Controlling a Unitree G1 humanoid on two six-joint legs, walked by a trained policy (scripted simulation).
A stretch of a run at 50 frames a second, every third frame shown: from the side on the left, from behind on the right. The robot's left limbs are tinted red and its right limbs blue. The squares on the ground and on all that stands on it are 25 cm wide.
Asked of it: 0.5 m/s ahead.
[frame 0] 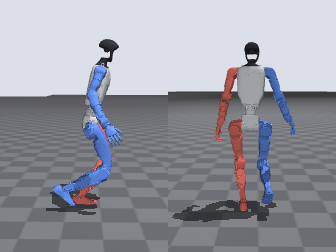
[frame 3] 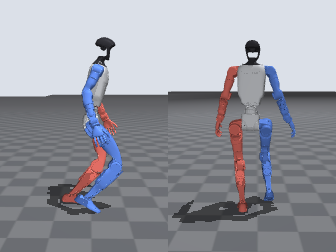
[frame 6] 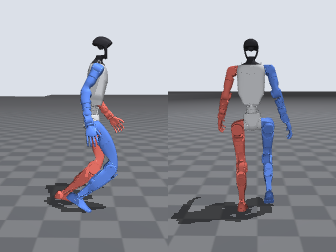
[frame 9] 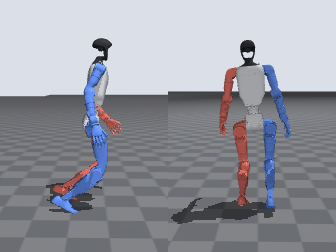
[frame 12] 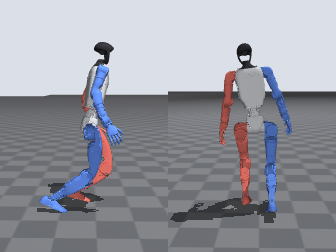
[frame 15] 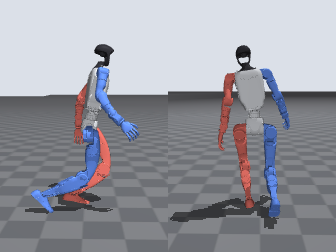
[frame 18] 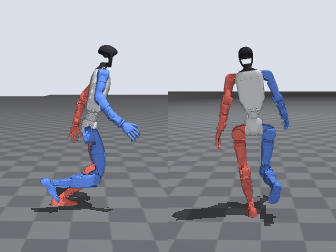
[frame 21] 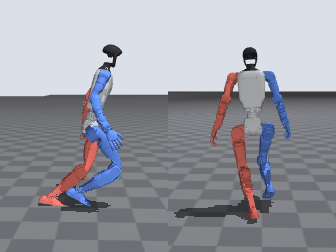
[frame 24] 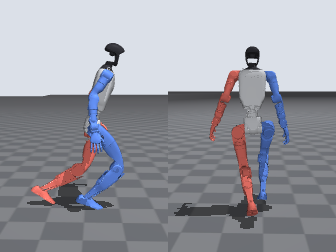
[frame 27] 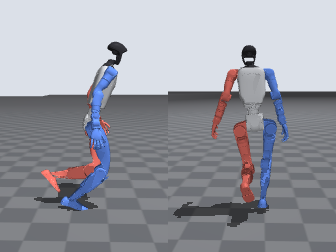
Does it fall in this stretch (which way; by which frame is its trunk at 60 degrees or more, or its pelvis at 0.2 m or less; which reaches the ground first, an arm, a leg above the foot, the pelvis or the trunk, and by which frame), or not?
no
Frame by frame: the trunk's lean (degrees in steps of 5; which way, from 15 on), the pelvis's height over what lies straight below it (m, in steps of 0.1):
0: 15 forward, 0.7
3: 10, 0.7
6: 5, 0.7
9: 10, 0.7
12: 15 forward and to its left, 0.7
15: 15 forward and to its left, 0.7
18: 15 forward and to its left, 0.7
21: 15 forward, 0.7
24: 15 forward, 0.7
27: 20 forward, 0.7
